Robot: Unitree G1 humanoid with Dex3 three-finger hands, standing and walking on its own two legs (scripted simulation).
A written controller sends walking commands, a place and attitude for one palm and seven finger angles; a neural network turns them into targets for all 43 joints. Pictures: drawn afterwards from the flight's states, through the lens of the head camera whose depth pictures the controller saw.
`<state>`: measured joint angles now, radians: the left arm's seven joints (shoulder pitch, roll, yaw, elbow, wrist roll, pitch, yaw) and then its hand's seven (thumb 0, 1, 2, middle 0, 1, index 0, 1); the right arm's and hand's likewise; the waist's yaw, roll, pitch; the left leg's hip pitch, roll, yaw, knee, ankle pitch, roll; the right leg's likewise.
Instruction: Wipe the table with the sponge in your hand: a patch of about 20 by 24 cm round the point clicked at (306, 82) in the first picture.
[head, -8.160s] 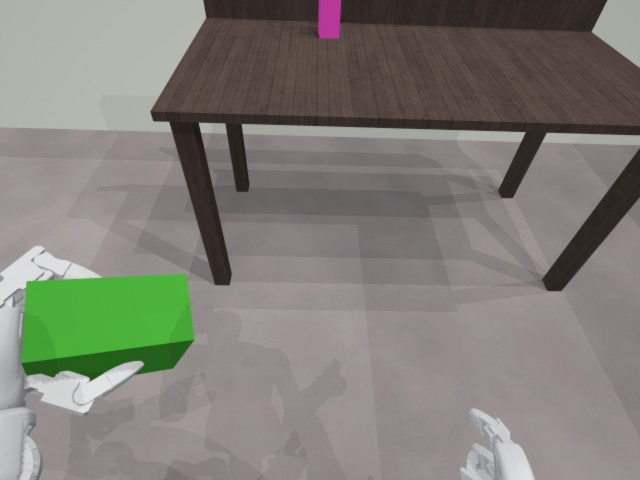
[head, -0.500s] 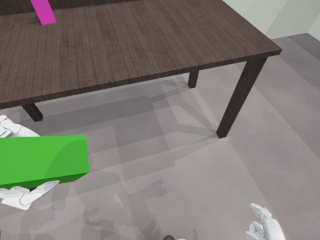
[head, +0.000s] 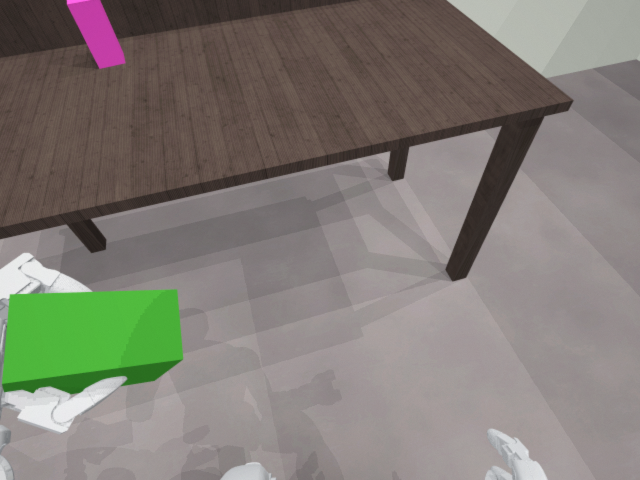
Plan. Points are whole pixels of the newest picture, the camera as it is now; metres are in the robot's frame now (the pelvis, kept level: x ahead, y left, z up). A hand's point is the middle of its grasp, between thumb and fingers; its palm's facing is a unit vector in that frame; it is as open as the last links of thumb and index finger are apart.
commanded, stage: take the last steps up to it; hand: left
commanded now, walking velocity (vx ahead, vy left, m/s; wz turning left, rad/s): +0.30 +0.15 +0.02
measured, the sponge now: (120, 342) +0.22 +0.20 +0.13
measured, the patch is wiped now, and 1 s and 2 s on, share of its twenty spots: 0.00 0.00 0.00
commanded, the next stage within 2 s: come to a stop and stand still in 0.92 s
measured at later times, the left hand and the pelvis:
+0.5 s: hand (67, 243) +0.32 +0.28 +0.16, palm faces +0.38 -0.78 -0.50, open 10.3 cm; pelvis +0.09 +0.05 -0.03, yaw +0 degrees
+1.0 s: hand (62, 164) +0.43 +0.34 +0.17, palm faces +0.35 -0.81 -0.48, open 10.3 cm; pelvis +0.20 +0.12 -0.02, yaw -2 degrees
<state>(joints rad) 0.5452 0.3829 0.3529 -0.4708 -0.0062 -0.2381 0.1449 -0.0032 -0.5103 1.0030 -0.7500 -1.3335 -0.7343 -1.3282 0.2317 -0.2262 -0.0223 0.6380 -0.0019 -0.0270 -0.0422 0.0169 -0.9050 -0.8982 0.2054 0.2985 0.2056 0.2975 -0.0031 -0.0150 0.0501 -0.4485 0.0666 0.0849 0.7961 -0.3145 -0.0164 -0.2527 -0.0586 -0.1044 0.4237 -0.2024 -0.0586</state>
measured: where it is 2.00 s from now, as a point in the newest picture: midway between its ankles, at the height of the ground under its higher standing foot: outside the picture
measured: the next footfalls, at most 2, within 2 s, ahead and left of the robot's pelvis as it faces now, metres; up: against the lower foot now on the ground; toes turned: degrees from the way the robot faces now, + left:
left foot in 0.18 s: +0.07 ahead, +0.19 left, +0.00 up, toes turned +8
right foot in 0.42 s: +0.14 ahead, -0.04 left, +0.00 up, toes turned -11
